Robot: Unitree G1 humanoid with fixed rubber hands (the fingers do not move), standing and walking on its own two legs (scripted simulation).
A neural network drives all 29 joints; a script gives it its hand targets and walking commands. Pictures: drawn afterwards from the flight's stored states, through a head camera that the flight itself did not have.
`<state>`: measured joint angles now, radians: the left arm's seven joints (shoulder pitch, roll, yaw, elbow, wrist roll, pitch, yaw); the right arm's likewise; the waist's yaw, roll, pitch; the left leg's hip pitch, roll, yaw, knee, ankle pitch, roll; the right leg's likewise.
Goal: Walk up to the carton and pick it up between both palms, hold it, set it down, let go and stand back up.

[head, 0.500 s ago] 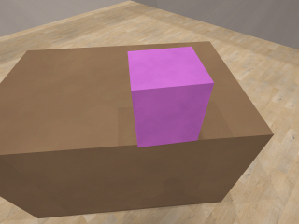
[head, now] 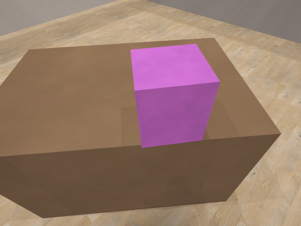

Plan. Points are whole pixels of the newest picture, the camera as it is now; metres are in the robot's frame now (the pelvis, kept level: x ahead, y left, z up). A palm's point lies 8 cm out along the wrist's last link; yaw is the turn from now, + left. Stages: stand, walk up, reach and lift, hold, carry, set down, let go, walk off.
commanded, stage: stand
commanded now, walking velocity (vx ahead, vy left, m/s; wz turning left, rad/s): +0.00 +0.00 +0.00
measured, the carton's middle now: (168, 97) +0.48 -0.02 +0.07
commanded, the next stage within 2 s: none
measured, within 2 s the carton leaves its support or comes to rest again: neither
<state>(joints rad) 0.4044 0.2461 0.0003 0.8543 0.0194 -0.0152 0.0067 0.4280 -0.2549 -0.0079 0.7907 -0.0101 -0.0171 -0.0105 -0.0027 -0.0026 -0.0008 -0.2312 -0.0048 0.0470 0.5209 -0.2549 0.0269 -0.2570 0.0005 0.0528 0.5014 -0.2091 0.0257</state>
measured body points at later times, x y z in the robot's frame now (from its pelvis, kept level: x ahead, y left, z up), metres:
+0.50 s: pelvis +0.01 +0.00 +0.00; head +0.00 +0.00 +0.45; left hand +0.05 +0.26 -0.14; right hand +0.03 -0.26 -0.13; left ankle +0.02 +0.10 -0.74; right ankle +0.04 -0.14 -0.74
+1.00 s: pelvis +0.01 -0.01 +0.00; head +0.01 -0.01 +0.45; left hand +0.03 +0.25 -0.14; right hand +0.02 -0.26 -0.13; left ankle +0.02 +0.10 -0.74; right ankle +0.04 -0.14 -0.74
